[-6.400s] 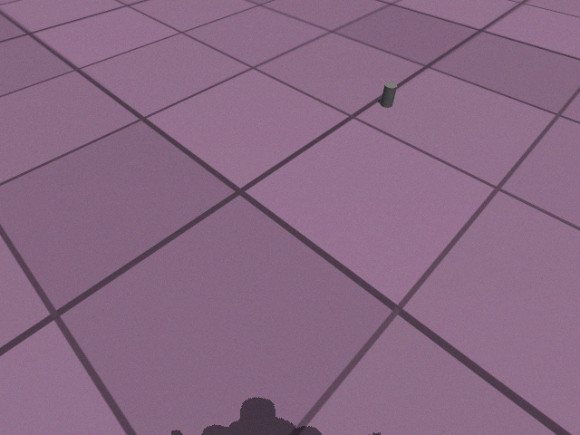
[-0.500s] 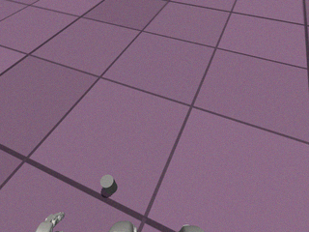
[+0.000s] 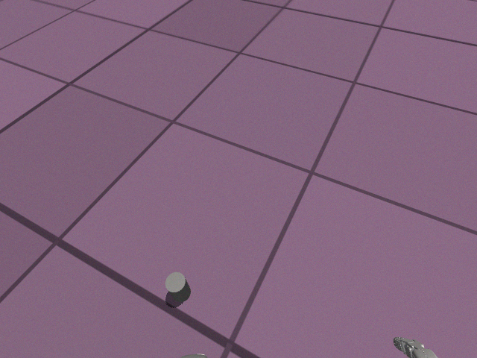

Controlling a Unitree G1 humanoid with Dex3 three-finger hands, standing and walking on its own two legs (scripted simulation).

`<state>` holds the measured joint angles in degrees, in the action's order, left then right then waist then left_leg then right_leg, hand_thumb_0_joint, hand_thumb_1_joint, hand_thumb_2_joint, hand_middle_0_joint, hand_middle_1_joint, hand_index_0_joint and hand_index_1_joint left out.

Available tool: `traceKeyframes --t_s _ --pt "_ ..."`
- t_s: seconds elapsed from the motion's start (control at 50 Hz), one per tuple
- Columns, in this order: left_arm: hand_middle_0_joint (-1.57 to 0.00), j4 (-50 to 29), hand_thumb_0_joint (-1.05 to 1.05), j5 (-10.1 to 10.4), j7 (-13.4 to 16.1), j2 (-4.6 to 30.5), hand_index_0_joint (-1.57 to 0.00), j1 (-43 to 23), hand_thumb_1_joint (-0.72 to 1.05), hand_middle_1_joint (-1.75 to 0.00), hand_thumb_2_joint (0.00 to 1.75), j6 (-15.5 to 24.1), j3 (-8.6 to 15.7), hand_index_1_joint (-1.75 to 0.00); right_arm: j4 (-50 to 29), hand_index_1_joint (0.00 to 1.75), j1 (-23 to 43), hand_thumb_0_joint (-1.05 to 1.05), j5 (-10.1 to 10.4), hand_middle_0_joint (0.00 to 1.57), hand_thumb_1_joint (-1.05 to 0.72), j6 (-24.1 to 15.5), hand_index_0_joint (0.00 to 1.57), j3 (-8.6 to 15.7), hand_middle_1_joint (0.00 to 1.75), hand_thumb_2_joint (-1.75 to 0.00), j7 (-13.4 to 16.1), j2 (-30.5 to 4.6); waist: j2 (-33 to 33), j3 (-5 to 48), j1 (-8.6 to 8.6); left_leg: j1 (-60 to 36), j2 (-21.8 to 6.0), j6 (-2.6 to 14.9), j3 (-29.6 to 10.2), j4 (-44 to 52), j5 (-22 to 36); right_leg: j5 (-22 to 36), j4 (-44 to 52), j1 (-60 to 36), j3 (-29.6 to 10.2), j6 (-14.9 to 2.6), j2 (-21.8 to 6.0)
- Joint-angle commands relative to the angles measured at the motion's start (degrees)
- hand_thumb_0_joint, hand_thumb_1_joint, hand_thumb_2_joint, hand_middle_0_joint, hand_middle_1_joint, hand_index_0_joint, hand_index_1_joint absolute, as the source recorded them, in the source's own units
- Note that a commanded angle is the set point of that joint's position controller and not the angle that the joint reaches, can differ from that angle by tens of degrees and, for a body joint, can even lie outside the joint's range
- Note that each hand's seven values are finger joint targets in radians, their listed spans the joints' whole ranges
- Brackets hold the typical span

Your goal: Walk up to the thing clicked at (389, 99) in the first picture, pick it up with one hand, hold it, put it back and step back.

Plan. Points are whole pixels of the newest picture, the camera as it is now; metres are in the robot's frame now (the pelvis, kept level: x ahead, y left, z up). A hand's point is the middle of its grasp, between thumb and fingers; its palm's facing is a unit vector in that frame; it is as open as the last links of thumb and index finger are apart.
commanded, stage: walk up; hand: left
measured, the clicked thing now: (178, 287) +0.44 +0.27 -0.70
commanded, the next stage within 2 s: none
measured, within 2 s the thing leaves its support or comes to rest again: neither
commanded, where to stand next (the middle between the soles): +0.08 +0.01 m, yaw +1 degrees
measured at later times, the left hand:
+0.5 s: hand out of the picture +0.11 +0.26 -0.14, palm faces -0.01 -0.94 -0.33, open 7.4 cm
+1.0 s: hand out of the picture +0.05 +0.27 -0.15, palm faces +0.02 -0.91 -0.41, open 7.4 cm
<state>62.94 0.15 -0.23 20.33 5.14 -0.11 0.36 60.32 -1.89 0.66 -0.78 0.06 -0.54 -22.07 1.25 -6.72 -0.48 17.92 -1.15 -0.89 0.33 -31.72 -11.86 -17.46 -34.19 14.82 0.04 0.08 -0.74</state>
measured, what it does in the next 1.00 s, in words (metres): stands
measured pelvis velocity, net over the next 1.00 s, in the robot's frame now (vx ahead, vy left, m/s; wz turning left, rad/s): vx -0.02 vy -0.02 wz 0.02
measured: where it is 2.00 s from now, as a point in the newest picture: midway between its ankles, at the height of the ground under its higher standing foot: outside the picture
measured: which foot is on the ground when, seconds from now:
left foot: down 0.00-1.00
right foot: down 0.00-1.00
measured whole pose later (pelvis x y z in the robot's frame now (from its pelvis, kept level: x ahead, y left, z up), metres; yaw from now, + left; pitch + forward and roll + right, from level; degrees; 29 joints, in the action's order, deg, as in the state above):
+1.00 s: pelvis -0.02 -0.02 -0.01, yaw +1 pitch -1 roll +1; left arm 59.4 -0.8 -0.1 22.2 5.1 -2.1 3.4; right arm 58.3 -0.5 -0.4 2.2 2.3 -0.1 -22.2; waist 0.5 -7.8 -0.8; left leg 22.3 -1.4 -1.1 -1.0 -32.5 -9.6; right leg -20.2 -36.9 16.1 0.3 -2.1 0.3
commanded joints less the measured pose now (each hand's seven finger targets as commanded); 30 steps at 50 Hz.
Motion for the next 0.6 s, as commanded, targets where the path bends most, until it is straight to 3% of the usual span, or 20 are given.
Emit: traceKeyframes --t_s 0.0,0.06,0.2,0.34,0.42,0.58 --pt "-0.20 -3.2 0.00 -0.2 0.5 13.2 -0.20 -5.0 0.90 -0.30 0.90 1.5 2.9 -0.30 -0.9 0.30 1.4 0.00 -0.2 0.20 -0.90 -1.1 0.20 2.4 0.30 -0.90 0.4 -11.0 -4.4 9.3 1.17 -8.7 -4.9 2.86 -5.5 6.0 3.6 4.9 12.6 1.3 -8.1 -2.49 -7.1" --pt "-0.20 -2.5 0.00 -0.1 0.3 12.8 -0.20 -5.4 0.90 -0.30 0.90 1.3 2.9 -0.30 0.1 0.30 2.3 0.00 -0.5 0.20 -0.90 -1.0 0.20 2.3 0.30 -0.90 0.3 -11.3 -2.6 8.6 0.92 -8.8 -5.0 2.26 -5.8 8.2 2.0 3.2 14.0 0.7 -7.5 -2.30 -6.8" --pt "-0.20 -1.5 0.00 0.0 0.0 12.5 -0.20 -4.8 0.90 -0.30 0.90 1.1 3.1 -0.30 0.9 0.30 3.3 0.00 -0.5 0.20 -0.90 -1.5 0.20 1.9 0.30 -0.90 0.4 -11.1 -0.9 9.4 0.31 -7.2 -5.9 1.80 -6.5 11.6 3.2 6.9 14.9 -4.6 -5.7 -2.03 -6.2" --pt "-0.20 -1.6 0.00 0.0 -0.1 12.0 -0.20 -4.5 0.90 -0.30 0.90 0.9 3.1 -0.30 1.0 0.30 2.7 0.00 -0.4 0.20 -0.90 -1.6 0.20 2.0 0.30 -0.90 0.6 -11.0 -0.5 11.4 0.21 -8.1 -6.5 1.90 -6.3 12.0 8.6 10.8 15.1 -7.8 -4.5 -1.71 -6.1" --pt "-0.20 -1.8 0.00 0.0 -0.1 11.8 -0.20 -4.6 0.90 -0.30 0.90 0.8 3.0 -0.30 0.6 0.30 2.5 0.00 -0.6 0.20 -0.90 -1.5 0.20 2.1 0.30 -0.90 0.5 -11.0 -0.3 10.3 0.44 -7.3 -6.5 1.76 -6.9 13.3 4.7 9.2 15.5 -7.2 -4.5 -1.63 -6.1" --pt "-0.20 -1.6 0.00 -0.2 -0.1 11.7 -0.20 -4.7 0.90 -0.30 0.90 1.1 3.0 -0.30 0.9 0.30 1.3 0.00 -0.6 0.20 -0.90 -1.3 0.20 2.3 0.30 -0.90 0.5 -10.7 -1.2 10.1 1.01 -7.5 -6.4 1.69 -7.0 14.0 5.2 9.2 16.7 -7.9 -4.6 -1.52 -6.3"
